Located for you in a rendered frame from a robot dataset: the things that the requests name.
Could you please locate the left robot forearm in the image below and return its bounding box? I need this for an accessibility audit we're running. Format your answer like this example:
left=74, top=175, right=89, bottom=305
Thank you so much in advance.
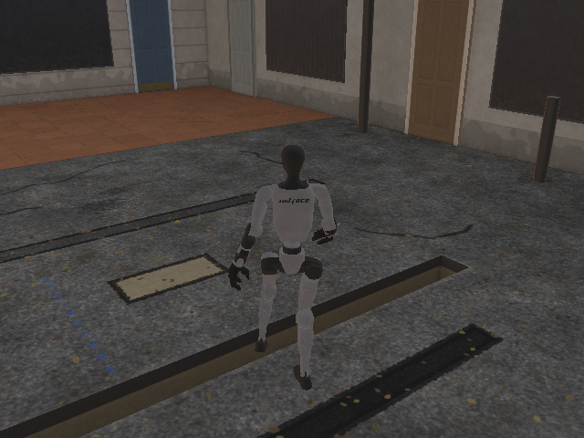
left=233, top=223, right=256, bottom=267

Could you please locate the left robot hand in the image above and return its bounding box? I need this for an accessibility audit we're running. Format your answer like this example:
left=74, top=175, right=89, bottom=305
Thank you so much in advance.
left=228, top=263, right=249, bottom=290

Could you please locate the robot head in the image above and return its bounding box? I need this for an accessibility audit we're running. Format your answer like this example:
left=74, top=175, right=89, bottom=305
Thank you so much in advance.
left=277, top=145, right=309, bottom=190

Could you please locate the right robot forearm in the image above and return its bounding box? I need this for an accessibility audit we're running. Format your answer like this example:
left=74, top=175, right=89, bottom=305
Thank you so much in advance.
left=323, top=217, right=337, bottom=238

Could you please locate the robot left upper arm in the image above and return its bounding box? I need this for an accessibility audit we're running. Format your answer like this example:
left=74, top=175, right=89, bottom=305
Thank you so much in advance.
left=248, top=184, right=275, bottom=237

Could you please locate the right robot hand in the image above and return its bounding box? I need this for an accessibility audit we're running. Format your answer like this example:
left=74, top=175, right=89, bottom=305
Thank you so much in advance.
left=312, top=228, right=333, bottom=245

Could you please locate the robot right upper arm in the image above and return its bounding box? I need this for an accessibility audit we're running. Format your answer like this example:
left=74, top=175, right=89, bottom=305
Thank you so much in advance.
left=311, top=183, right=336, bottom=231

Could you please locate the right robot thigh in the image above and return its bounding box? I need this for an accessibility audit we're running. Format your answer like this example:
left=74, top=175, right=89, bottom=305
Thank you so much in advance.
left=296, top=256, right=323, bottom=328

